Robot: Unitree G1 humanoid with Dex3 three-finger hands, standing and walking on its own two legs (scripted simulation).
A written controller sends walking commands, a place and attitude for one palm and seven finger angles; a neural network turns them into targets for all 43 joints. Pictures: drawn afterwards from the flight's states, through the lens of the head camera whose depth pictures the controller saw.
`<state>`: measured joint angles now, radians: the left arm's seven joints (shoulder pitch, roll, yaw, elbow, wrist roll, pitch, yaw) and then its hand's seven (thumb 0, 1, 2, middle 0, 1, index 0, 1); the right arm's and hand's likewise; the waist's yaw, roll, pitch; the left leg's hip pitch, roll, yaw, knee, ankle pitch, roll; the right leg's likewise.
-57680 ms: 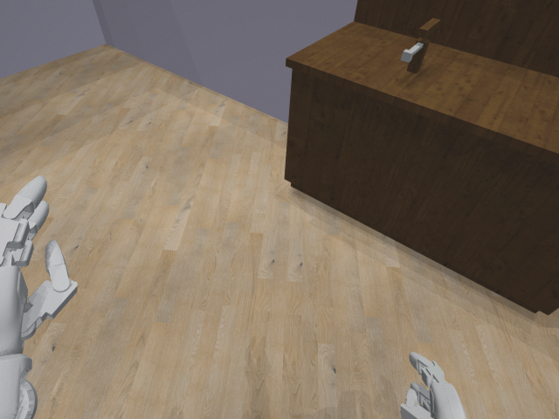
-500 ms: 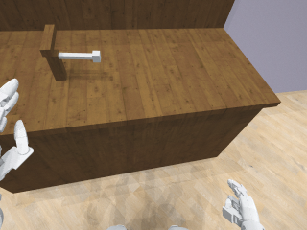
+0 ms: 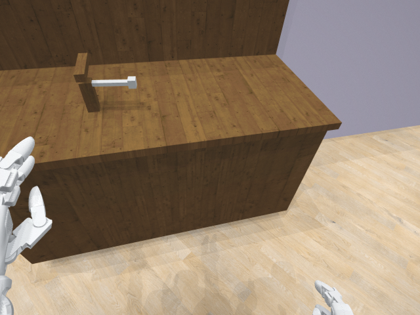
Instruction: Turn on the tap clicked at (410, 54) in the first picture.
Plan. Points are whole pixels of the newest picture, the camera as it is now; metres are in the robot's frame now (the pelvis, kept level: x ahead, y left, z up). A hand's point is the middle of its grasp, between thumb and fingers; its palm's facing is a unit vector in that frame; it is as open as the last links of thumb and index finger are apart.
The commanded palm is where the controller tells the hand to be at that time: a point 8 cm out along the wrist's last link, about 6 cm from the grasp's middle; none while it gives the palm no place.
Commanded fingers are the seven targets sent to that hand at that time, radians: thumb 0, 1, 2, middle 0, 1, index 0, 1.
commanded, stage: stop stepping back and stand still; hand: left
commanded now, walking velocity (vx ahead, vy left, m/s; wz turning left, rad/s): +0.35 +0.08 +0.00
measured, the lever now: (132, 82) +0.76 +0.29 +0.04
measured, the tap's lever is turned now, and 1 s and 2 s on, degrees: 84 84 84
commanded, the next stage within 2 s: stand and check the lever's angle in 0.74 s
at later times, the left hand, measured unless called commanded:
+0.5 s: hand (13, 281) +0.13 +0.25 +0.15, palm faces +0.39 -0.85 -0.35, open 7.4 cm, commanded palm +0.09 +0.29 +0.18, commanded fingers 0.00 0.90 0.90 -0.20 -0.30 -0.20 -0.30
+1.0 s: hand (27, 256) +0.16 +0.24 +0.16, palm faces +0.40 -0.84 -0.36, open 7.4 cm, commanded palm +0.10 +0.28 +0.18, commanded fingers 0.00 0.90 0.90 -0.20 -0.30 -0.20 -0.30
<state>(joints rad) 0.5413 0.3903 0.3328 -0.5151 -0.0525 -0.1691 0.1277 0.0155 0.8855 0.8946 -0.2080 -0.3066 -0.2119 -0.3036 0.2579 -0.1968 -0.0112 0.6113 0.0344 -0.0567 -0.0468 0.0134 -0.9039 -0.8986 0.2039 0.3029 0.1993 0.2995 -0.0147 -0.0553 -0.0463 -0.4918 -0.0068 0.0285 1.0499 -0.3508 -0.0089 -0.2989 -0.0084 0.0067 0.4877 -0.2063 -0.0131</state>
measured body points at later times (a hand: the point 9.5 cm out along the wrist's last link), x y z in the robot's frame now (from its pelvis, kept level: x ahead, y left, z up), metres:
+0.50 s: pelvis -0.07 +0.01 -0.01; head -0.08 +0.02 +0.44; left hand +0.11 +0.29 +0.17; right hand +0.08 -0.22 -0.10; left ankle -0.07 +0.12 -0.72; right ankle +0.03 -0.08 -0.73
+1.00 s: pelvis -0.05 +0.00 +0.00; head -0.04 +0.01 +0.45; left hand +0.13 +0.28 +0.18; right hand +0.11 -0.24 -0.09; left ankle -0.05 +0.12 -0.74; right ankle -0.03 -0.11 -0.74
